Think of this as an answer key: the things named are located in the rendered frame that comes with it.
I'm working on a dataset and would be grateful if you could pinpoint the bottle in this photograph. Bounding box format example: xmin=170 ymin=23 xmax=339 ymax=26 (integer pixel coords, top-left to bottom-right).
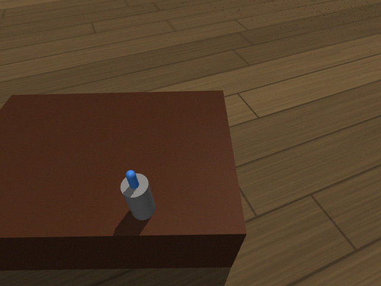
xmin=120 ymin=170 xmax=155 ymax=220

